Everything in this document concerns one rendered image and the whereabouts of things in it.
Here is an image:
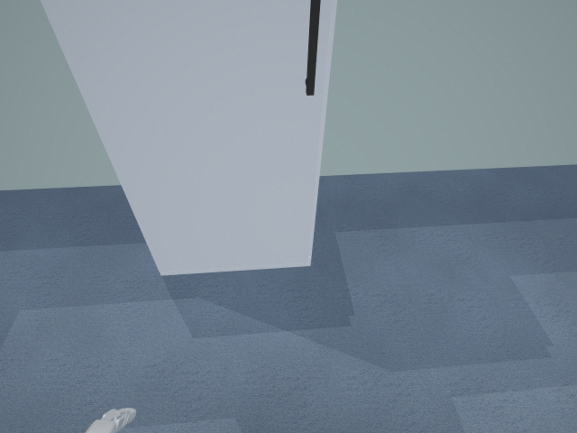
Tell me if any robot left hand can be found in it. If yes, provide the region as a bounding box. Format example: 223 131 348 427
86 408 136 433

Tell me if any fridge door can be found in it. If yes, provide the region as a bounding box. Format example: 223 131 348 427
41 0 332 272

